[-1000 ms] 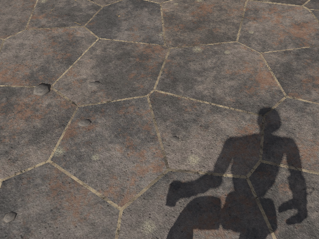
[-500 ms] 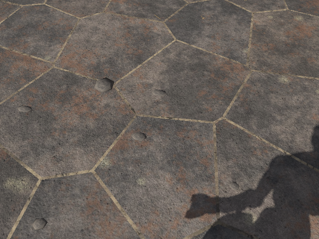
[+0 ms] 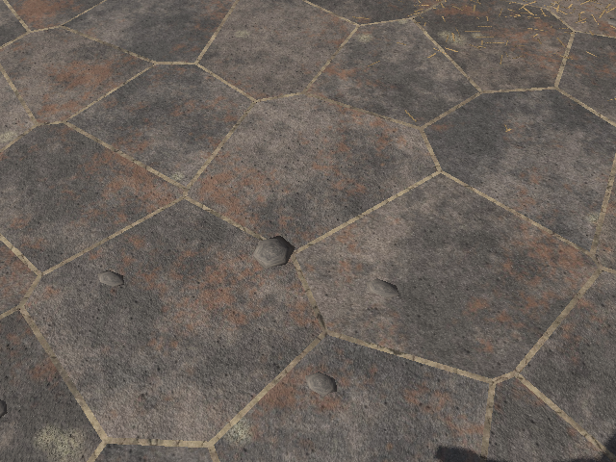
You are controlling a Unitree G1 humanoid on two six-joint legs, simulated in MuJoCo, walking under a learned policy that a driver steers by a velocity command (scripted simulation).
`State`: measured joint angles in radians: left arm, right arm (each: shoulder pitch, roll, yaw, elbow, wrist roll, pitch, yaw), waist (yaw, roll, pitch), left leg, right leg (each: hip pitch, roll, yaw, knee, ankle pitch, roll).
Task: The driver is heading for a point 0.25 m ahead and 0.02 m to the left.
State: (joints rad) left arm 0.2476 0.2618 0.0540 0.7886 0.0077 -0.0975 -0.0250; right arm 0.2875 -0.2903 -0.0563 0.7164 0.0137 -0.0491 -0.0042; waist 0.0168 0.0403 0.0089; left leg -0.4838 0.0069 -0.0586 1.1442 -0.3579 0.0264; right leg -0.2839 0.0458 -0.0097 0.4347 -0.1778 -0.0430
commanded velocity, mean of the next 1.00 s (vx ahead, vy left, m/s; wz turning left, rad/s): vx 0.12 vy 0.00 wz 0.04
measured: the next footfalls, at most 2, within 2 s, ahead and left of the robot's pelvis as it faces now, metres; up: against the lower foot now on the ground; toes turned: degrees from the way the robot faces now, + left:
left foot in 0.28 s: +0.29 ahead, +0.14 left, +0.00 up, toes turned +0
right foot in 0.56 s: +0.23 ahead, -0.12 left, +0.00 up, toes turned +0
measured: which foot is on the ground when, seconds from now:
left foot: up 0.00-0.26, down 0.28-1.00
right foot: down 0.00-0.30, up 0.32-0.54, down 0.56-1.00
